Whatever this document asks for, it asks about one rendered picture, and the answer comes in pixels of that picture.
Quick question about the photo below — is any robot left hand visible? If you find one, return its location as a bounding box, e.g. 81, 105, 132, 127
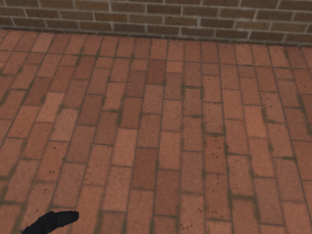
21, 211, 79, 234

